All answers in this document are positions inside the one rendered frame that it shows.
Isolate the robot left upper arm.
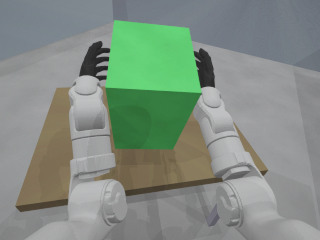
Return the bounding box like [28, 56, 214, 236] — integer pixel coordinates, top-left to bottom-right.
[24, 179, 128, 240]

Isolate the right robot forearm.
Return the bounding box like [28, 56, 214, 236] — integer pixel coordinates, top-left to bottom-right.
[193, 86, 278, 211]

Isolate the table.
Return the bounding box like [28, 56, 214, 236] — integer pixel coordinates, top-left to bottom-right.
[15, 86, 268, 227]

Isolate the robot left hand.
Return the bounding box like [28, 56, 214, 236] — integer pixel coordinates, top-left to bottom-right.
[79, 41, 111, 81]

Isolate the robot right hand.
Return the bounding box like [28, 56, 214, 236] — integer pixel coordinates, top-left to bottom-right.
[193, 48, 215, 88]

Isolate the robot right upper arm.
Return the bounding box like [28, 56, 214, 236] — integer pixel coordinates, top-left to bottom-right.
[216, 176, 320, 240]

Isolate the left robot forearm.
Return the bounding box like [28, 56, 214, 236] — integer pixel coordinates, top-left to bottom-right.
[67, 75, 116, 216]

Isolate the carton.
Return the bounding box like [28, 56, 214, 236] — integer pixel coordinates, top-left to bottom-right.
[105, 20, 202, 150]

